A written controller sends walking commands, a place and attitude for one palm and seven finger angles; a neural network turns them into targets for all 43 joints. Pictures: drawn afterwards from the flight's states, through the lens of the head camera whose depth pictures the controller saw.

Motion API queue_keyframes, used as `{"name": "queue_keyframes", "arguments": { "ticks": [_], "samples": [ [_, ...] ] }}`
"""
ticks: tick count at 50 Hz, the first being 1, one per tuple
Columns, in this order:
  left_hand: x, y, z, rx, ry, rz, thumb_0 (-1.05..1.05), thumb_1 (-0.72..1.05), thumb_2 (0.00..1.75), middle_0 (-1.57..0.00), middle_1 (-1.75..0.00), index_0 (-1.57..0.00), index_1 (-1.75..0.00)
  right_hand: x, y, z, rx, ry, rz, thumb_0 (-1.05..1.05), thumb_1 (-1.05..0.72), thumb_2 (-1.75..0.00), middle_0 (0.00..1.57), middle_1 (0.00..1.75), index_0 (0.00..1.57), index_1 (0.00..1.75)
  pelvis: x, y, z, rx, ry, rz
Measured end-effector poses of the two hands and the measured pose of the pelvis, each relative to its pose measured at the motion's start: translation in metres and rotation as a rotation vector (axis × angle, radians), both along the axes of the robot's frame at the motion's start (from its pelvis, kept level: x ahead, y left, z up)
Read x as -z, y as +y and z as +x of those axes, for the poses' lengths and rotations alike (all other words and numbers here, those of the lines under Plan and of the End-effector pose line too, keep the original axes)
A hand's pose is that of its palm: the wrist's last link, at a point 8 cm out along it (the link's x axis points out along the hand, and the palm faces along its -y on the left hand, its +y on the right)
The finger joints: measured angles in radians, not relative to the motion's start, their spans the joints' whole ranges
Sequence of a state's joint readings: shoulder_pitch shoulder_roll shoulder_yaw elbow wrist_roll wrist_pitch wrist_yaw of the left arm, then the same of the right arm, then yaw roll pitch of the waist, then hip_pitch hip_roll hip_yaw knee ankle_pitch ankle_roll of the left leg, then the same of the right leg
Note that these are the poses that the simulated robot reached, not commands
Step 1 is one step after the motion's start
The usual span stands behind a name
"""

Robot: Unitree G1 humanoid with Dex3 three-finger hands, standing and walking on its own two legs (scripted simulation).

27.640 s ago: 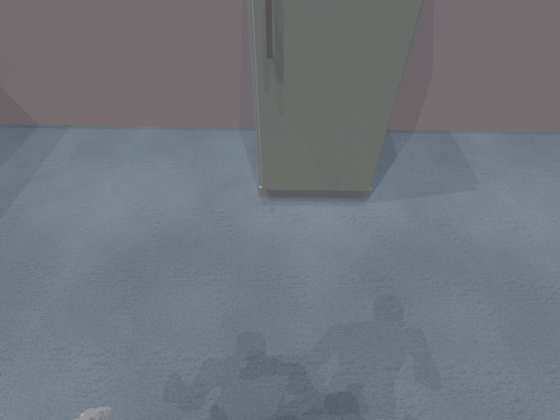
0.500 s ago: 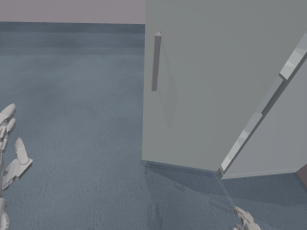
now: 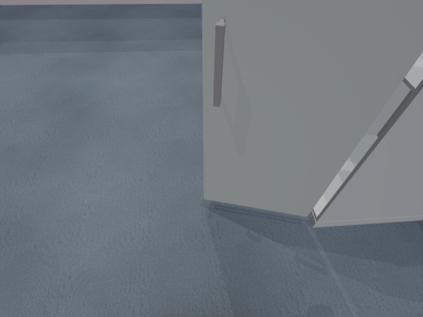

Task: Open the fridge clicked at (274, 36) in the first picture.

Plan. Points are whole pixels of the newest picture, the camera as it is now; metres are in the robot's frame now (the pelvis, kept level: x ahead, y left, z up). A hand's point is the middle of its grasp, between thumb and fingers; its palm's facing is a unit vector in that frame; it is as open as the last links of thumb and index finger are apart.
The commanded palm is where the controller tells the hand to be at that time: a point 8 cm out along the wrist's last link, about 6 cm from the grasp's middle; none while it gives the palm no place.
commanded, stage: let the arm hang, fingers relaxed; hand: left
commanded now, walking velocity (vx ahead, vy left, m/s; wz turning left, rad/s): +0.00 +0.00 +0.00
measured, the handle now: (219, 65) +0.69 +0.02 +0.10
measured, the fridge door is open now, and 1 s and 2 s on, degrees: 75 75 75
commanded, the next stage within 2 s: look to check the result in 0.58 s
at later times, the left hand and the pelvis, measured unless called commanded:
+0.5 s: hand out of the picture +0.02 +0.18 -0.18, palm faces +0.01 -0.98 -0.17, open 7.3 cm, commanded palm none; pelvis +0.01 +0.01 +0.00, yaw -1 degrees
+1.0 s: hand out of the picture +0.03 +0.18 -0.18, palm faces +0.00 -0.98 -0.18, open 7.4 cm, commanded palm none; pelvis +0.03 +0.01 +0.00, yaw -1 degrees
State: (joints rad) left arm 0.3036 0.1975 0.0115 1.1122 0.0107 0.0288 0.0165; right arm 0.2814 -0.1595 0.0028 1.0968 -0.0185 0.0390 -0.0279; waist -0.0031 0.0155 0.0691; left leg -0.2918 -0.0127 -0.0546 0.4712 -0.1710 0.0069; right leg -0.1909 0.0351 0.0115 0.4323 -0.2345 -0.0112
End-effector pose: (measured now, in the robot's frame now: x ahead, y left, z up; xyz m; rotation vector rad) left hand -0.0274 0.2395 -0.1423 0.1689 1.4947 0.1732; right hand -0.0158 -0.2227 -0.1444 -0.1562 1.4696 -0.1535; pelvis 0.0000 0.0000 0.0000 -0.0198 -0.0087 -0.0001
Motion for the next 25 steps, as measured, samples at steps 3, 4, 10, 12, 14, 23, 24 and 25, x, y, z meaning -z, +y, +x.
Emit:
{"name": "queue_keyframes", "arguments": {
  "ticks": [3,4,10,12,14,23,24,25],
  "samples": [
    [-0.002,0.001,-0.009,-0.007,0.034,0.004,0.0,0.93,0.9,-0.2,-0.3,-0.2,-0.3,0.002,0.008,-0.011,0.018,0.026,0.014,0.01,-0.91,-0.9,0.2,0.3,0.2,0.29,-0.001,0.002,0.001,0.004,-0.002,0.002],
    [-0.002,0.0,-0.011,-0.007,0.038,0.003,0.0,0.93,0.9,-0.2,-0.3,-0.2,-0.3,0.002,0.01,-0.013,0.022,0.03,0.018,0.01,-0.91,-0.9,0.2,0.3,0.2,0.29,-0.001,0.003,0.001,0.005,-0.002,0.003],
    [0.001,-0.007,0.0,-0.005,0.006,-0.018,0.01,0.91,0.9,-0.2,-0.3,-0.2,-0.3,0.004,0.02,-0.012,0.035,0.019,0.032,0.01,-0.91,-0.9,0.2,0.3,0.2,0.29,-0.001,0.007,0.003,0.008,-0.004,0.007],
    [0.002,-0.01,0.008,-0.002,-0.016,-0.029,0.01,0.91,0.9,-0.2,-0.3,-0.2,-0.3,0.004,0.023,-0.008,0.035,0.005,0.033,0.01,-0.91,-0.9,0.2,0.3,0.2,0.29,-0.001,0.008,0.003,0.009,-0.004,0.008],
    [0.004,-0.013,0.017,0.002,-0.039,-0.041,0.01,0.91,0.9,-0.2,-0.3,-0.2,-0.3,0.004,0.024,-0.002,0.034,-0.012,0.032,0.01,-0.91,-0.9,0.2,0.3,0.2,0.29,-0.001,0.009,0.004,0.01,-0.003,0.009],
    [0.005,-0.013,0.039,0.015,-0.088,-0.048,0.01,0.92,0.9,-0.2,-0.3,-0.2,-0.3,0.001,0.019,0.016,0.027,-0.055,0.007,0.02,-0.93,-0.9,0.2,0.3,0.2,0.29,-0.001,0.011,0.008,0.013,0.002,0.014],
    [0.005,-0.012,0.04,0.016,-0.088,-0.045,0.01,0.92,0.9,-0.2,-0.3,-0.2,-0.3,0.001,0.018,0.017,0.026,-0.058,0.005,0.02,-0.93,-0.9,0.2,0.3,0.2,0.29,-0.001,0.012,0.009,0.013,0.002,0.014],
    [0.005,-0.011,0.04,0.016,-0.087,-0.043,0.01,0.92,0.9,-0.2,-0.3,-0.2,-0.3,0.0,0.017,0.019,0.025,-0.06,0.003,0.02,-0.93,-0.9,0.2,0.3,0.2,0.29,-0.002,0.011,0.01,0.013,0.003,0.014]
  ]
}}
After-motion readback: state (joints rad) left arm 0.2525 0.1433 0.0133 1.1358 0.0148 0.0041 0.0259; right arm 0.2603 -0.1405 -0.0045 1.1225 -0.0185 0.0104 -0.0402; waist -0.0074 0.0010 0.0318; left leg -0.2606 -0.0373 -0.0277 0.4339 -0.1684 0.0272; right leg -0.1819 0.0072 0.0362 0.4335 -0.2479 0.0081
